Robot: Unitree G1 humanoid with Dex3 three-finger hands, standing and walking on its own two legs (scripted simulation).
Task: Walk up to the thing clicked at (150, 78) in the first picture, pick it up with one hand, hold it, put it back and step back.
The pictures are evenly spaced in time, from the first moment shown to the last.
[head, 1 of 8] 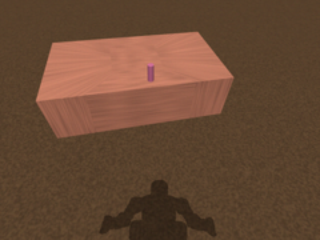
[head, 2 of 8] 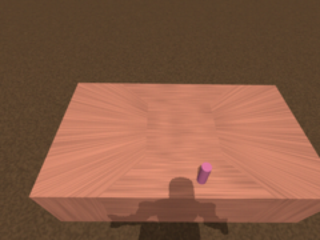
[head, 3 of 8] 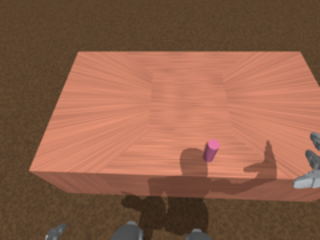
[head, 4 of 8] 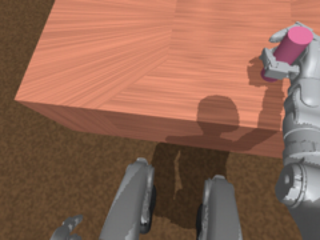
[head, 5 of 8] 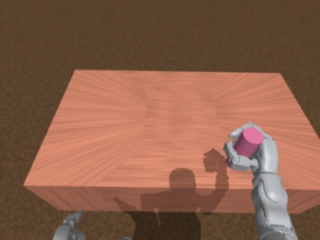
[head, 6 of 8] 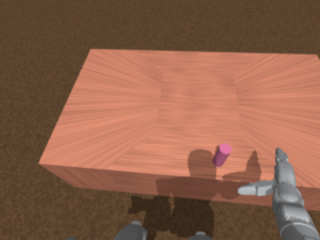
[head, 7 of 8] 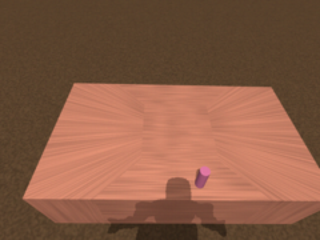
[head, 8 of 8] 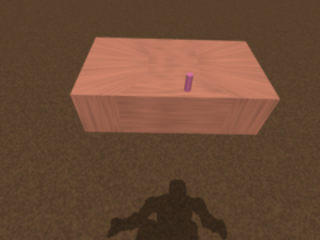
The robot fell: no
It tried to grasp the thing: yes
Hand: right
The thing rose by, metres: 0.35
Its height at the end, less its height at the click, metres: +0.00
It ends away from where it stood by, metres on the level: 0.01
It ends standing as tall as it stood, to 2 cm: yes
